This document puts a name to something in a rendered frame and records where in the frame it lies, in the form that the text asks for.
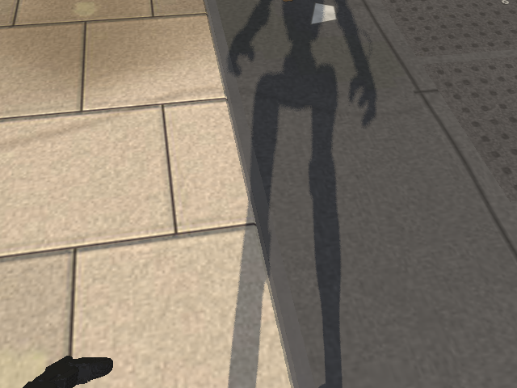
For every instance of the robot left hand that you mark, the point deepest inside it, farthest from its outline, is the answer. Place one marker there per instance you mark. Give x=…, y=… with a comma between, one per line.
x=69, y=372

